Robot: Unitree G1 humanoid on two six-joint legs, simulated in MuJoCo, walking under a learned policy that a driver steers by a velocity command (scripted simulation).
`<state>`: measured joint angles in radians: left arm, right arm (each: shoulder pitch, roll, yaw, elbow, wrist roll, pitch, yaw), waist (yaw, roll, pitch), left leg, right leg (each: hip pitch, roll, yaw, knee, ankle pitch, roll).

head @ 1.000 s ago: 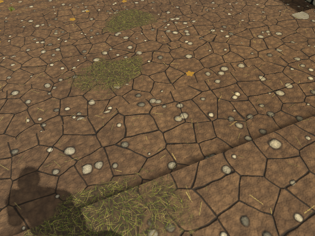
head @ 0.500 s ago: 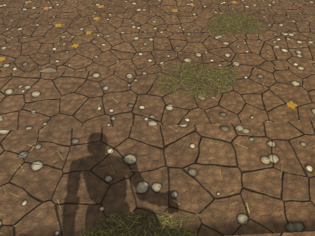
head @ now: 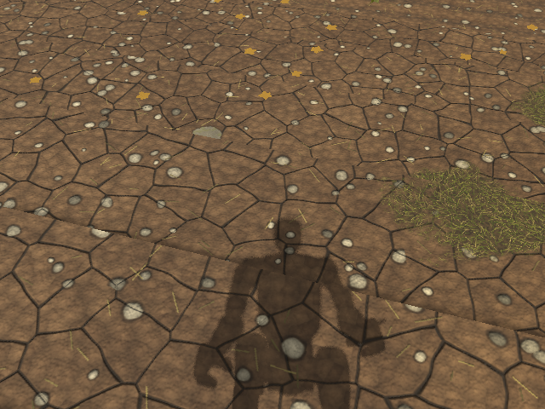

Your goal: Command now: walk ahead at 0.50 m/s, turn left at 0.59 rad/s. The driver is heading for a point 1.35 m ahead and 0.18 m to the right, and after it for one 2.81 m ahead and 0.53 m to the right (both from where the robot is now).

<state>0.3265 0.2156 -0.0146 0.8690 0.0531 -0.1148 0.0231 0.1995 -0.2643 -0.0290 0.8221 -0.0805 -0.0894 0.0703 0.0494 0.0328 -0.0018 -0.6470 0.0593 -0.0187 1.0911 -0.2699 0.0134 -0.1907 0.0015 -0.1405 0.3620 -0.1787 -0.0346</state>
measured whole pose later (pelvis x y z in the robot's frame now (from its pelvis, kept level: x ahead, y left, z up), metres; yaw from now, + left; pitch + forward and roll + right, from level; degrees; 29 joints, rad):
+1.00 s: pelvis +0.59 +0.00 -0.17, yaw -12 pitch +1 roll -2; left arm 0.44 0.20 0.02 0.97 0.05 -0.10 -0.11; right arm 0.06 -0.22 0.04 0.78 -0.07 -0.08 0.01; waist 0.08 0.03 0.00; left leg -0.61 0.10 -0.07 0.69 -0.15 -0.01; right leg -0.15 0.14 0.04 0.44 -0.30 -0.11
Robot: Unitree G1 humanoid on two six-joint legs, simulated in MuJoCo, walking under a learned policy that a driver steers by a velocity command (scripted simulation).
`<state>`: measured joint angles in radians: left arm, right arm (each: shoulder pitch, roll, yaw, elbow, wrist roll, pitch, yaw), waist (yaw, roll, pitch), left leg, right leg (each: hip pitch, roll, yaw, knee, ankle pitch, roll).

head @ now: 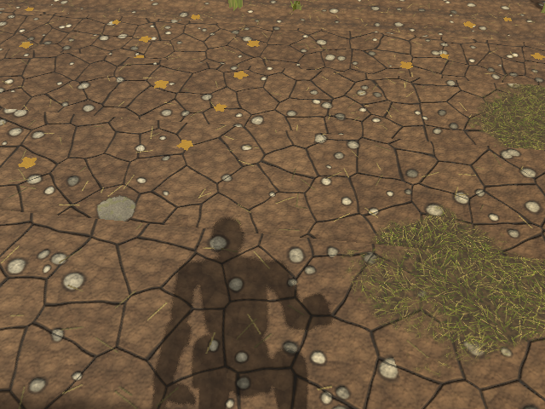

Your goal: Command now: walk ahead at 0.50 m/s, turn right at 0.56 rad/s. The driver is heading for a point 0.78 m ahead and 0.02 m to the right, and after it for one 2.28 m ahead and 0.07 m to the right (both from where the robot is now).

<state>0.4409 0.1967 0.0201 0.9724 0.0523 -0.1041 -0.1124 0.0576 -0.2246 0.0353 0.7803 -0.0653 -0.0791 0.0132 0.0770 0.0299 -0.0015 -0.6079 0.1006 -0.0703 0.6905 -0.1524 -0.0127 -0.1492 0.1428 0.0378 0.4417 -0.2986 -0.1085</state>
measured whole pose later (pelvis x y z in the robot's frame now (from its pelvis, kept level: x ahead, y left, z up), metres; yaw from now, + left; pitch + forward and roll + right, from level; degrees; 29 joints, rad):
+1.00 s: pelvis +0.50 -0.07 -0.11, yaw -11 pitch +0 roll -6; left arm 0.53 0.15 -0.03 0.92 0.05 -0.10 0.02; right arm 0.08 -0.26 -0.04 0.83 -0.11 -0.06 0.05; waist 0.10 0.10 0.01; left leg -0.44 0.10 0.04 0.35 0.45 0.06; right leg -0.12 0.00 -0.21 1.04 -0.91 0.04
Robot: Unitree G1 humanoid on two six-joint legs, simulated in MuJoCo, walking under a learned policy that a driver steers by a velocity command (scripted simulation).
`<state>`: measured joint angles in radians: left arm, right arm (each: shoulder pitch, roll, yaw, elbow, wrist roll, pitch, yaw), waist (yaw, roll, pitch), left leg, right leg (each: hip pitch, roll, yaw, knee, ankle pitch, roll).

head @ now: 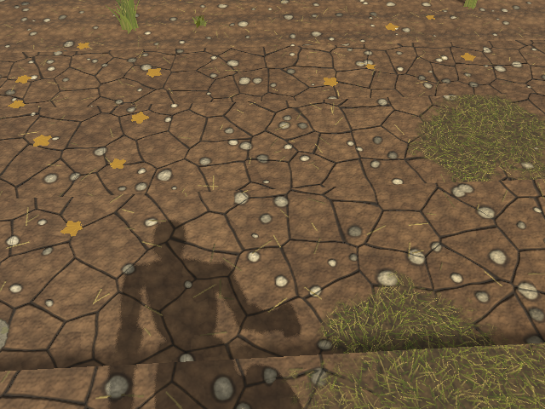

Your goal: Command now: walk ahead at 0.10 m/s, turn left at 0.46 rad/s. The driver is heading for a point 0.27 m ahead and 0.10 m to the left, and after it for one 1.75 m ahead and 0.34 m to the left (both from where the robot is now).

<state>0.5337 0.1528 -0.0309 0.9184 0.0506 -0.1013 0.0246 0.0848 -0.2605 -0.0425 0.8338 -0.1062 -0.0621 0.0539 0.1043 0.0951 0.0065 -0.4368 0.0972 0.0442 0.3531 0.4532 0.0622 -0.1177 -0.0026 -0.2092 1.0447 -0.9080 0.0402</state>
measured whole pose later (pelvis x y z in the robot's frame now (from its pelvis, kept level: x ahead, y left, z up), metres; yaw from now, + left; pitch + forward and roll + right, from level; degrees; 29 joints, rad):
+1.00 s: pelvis +0.13 -0.04 -0.05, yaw +27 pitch +2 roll +0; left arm 0.22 0.24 0.07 0.74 0.02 -0.06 -0.07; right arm 0.16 -0.23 -0.03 0.76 0.00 -0.05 0.09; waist 0.03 0.02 0.03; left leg -0.28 0.04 0.05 0.50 -0.25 -0.02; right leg -0.25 -0.01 -0.15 0.49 -0.28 -0.04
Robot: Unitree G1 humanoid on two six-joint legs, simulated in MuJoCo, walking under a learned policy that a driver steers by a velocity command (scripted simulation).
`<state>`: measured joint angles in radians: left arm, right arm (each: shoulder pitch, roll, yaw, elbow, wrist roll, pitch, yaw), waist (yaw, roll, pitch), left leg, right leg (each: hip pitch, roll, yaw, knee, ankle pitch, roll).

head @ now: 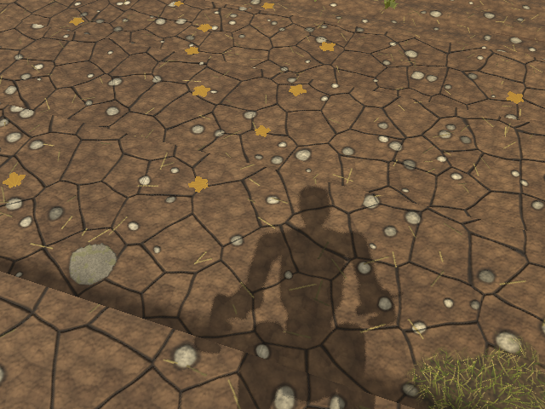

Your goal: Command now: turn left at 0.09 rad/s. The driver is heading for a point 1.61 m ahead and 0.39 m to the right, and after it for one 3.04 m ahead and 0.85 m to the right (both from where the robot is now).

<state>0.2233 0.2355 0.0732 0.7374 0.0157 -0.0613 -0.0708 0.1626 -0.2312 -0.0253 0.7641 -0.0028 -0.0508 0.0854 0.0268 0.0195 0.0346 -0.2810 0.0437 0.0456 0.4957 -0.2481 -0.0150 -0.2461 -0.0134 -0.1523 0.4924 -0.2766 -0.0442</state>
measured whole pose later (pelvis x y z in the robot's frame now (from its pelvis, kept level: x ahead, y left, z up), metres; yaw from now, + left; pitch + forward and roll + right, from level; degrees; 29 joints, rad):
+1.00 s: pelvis +0.02 +0.00 +0.00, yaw +0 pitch -1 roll +1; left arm 0.17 0.29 0.10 0.90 0.02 -0.08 -0.09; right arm 0.11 -0.30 -0.03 0.99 0.00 -0.04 0.04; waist -0.01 0.00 0.05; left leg -0.21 0.03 0.04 0.52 -0.30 -0.02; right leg -0.18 -0.03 -0.14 0.55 -0.35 -0.04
